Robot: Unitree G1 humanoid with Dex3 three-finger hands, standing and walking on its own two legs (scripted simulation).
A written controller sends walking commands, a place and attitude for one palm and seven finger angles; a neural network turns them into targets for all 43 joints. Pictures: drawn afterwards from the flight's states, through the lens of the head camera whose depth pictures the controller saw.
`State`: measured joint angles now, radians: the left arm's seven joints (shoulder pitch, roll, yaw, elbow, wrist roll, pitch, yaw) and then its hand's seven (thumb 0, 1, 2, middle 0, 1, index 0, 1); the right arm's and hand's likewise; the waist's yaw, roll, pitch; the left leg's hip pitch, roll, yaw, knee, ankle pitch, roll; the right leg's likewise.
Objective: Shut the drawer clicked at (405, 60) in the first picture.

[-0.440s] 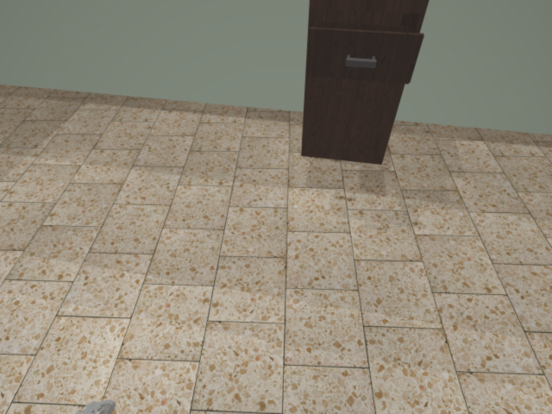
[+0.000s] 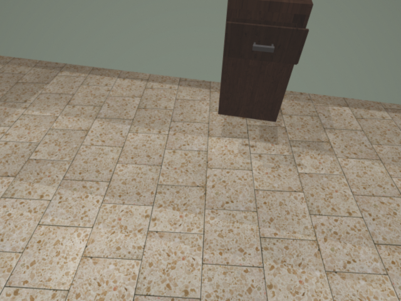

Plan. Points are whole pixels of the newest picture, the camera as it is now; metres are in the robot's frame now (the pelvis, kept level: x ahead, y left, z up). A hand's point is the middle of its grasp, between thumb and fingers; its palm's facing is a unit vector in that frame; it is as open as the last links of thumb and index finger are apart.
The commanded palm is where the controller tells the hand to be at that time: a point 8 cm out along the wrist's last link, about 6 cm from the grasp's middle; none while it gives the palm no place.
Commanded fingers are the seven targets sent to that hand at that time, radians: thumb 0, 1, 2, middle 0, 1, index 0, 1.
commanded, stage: stand and wait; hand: left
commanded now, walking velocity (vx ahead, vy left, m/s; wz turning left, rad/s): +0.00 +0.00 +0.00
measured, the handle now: (263, 46) +1.34 -0.25 -0.09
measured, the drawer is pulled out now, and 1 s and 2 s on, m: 0.21 0.21 0.21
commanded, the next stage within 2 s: look at it before walking up in 0.44 s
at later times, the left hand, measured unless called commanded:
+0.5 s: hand out of the picture +0.06 +0.26 -0.15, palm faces -0.02 -0.94 -0.33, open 7.4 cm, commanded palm none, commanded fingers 0.00 0.90 0.90 -0.20 -0.30 -0.20 -0.30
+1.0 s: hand out of the picture +0.07 +0.26 -0.15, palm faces -0.02 -0.94 -0.33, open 7.4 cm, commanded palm none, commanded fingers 0.00 0.90 0.90 -0.20 -0.30 -0.20 -0.30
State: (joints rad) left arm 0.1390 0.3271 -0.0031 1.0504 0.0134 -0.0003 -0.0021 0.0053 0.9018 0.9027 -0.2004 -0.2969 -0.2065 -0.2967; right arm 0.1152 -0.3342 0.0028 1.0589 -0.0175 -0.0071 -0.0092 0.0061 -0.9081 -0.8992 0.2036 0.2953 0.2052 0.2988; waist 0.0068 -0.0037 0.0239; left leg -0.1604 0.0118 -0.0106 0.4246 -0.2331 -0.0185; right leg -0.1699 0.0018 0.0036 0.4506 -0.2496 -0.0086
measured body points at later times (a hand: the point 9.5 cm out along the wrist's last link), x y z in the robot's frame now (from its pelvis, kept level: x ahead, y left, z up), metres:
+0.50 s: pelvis -0.01 +0.01 +0.00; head -0.01 +0.01 +0.45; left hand +0.06 +0.30 -0.13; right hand +0.07 -0.29 -0.13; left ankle +0.00 +0.13 -0.74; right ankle +0.00 -0.11 -0.74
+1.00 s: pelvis +0.00 +0.01 +0.00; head +0.00 +0.01 +0.45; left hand +0.07 +0.31 -0.13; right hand +0.08 -0.29 -0.13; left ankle +0.00 +0.13 -0.74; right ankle +0.00 -0.11 -0.74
